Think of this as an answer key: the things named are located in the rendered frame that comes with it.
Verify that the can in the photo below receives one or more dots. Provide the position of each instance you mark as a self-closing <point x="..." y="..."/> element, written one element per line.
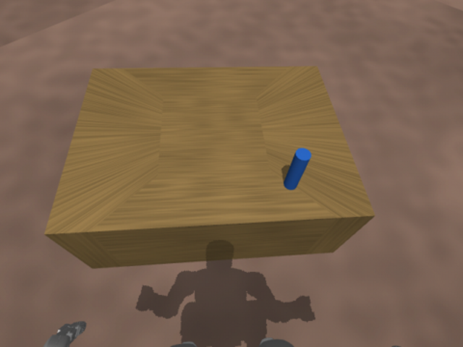
<point x="297" y="168"/>

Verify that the left robot hand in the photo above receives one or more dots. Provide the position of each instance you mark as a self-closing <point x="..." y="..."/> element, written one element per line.
<point x="66" y="334"/>

